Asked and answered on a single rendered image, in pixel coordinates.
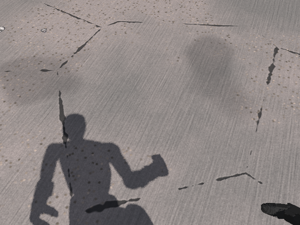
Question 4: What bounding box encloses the robot right hand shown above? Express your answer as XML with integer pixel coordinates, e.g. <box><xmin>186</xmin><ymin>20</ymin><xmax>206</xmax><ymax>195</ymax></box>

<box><xmin>261</xmin><ymin>202</ymin><xmax>300</xmax><ymax>225</ymax></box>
